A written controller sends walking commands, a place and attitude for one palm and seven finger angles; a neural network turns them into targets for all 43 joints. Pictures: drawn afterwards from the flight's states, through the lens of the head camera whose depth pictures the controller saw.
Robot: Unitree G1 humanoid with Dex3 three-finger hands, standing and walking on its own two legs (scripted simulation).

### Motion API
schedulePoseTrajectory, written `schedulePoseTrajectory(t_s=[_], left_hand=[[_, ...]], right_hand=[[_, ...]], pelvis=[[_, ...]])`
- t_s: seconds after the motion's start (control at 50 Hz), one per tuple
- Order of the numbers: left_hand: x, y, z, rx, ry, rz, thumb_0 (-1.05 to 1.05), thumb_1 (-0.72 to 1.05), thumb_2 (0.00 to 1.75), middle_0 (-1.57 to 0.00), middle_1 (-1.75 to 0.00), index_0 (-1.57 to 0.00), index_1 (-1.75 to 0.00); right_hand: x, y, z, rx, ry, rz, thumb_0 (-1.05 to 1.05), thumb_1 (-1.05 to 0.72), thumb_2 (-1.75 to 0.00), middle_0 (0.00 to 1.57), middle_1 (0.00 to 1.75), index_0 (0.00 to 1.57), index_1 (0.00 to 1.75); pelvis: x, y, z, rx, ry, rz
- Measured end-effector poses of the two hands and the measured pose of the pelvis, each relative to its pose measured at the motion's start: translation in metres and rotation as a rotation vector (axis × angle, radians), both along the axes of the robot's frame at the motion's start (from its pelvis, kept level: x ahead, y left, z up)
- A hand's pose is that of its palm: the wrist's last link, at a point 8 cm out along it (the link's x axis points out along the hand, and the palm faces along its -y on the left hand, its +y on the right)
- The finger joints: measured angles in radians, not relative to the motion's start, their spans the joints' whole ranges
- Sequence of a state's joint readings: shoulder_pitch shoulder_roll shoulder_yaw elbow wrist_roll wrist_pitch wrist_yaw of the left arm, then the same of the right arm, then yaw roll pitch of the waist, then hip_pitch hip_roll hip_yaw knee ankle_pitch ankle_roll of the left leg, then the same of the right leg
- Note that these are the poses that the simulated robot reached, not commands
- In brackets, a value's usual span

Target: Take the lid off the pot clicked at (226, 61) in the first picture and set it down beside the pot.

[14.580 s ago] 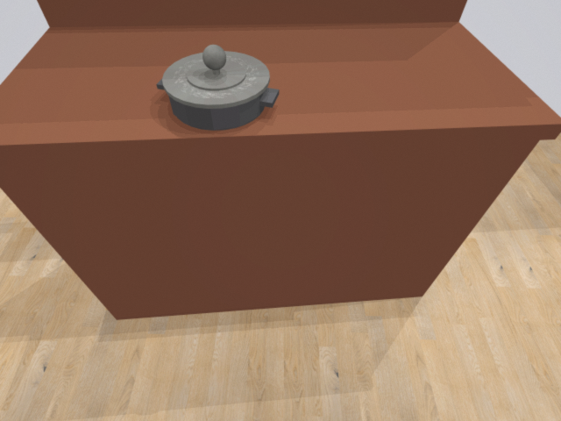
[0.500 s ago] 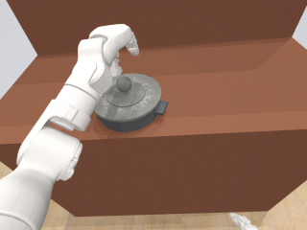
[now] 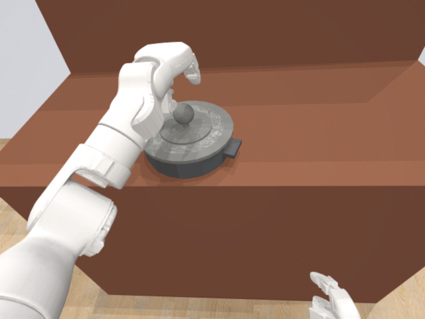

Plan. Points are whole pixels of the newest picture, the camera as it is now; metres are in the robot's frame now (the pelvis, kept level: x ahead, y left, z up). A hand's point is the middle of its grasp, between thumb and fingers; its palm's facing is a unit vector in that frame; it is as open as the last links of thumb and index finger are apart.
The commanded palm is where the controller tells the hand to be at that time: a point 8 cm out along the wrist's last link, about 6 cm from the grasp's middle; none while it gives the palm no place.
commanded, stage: move the open hand above the knob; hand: left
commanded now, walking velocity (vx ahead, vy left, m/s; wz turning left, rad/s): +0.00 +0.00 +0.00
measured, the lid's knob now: (183, 114) +0.48 +0.09 +0.16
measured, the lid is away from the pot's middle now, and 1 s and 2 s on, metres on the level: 0.00 0.00 0.00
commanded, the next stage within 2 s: lower the open fingers around the knob in 0.78 s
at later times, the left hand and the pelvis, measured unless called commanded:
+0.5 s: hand (179, 85) +0.45 +0.08 +0.24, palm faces -0.16 -0.06 -0.98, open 10.0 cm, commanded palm +0.43 +0.10 +0.31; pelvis +0.01 +0.00 +0.00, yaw -1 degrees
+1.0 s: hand (166, 90) +0.44 +0.11 +0.24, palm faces -0.17 -0.10 -0.98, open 10.0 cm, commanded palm +0.42 +0.11 +0.30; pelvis +0.01 +0.00 +0.00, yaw +0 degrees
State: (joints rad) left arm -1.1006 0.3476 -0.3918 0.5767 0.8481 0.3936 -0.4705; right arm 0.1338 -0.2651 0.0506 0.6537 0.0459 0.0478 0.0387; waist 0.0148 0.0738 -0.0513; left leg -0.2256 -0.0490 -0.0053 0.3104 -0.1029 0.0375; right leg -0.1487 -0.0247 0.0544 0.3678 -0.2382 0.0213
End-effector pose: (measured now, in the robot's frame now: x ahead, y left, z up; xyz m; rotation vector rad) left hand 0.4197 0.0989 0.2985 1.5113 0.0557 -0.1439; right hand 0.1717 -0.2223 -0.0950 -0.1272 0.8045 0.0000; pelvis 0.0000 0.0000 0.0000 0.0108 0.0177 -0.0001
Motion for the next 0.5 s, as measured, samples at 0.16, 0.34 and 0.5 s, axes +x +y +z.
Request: schedulePoseTrajectory(t_s=[0.16, 0.34, 0.5], left_hand=[[0.007, -0.010, 0.005, 0.009, 0.011, -0.007, 0.00, -0.40, 1.72, -0.89, -0.09, -0.89, -0.09], [0.020, -0.009, 0.005, -0.010, 0.035, 0.022, 0.00, -0.40, 1.72, -0.89, -0.09, -0.88, -0.09], [0.023, -0.010, -0.001, -0.012, 0.035, -0.008, 0.00, -0.40, 1.72, -0.89, -0.09, -0.88, -0.09]], right_hand=[[-0.011, -0.001, -0.006, -0.015, 0.029, -0.006, 0.01, -0.91, -0.90, 0.20, 0.30, 0.20, 0.30], [-0.039, -0.011, -0.017, -0.025, 0.106, -0.063, 0.01, -0.91, -0.90, 0.20, 0.30, 0.20, 0.30], [-0.045, -0.019, -0.019, -0.039, 0.118, -0.078, 0.01, -0.91, -0.90, 0.20, 0.30, 0.20, 0.30]], pelvis=[[-0.003, 0.000, 0.000, 0.000, 0.004, 0.005], [0.003, 0.000, 0.001, 0.003, 0.014, -0.015], [0.009, 0.000, 0.001, 0.004, 0.014, -0.017]])
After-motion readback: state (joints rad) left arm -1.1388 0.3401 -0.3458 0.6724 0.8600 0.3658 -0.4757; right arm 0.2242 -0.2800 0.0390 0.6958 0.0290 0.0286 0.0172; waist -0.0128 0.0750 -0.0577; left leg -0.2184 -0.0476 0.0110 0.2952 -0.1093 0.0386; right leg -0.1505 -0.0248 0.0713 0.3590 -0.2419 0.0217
